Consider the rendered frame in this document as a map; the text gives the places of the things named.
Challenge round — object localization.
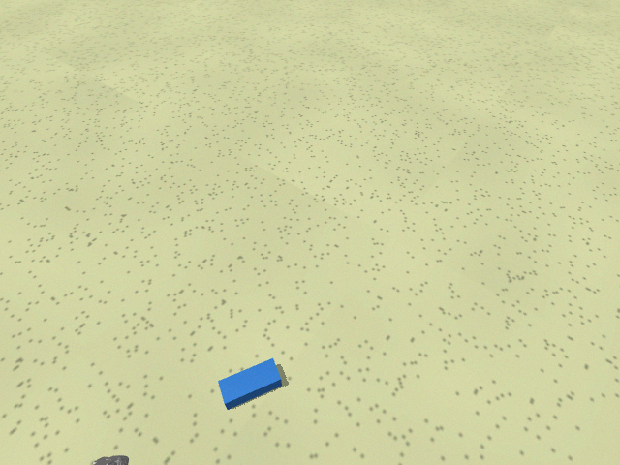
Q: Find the carton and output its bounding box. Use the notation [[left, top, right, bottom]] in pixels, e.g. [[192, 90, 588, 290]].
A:
[[218, 358, 282, 410]]

